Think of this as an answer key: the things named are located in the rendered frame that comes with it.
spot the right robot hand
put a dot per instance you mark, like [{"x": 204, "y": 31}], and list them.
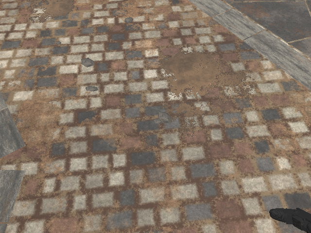
[{"x": 297, "y": 217}]

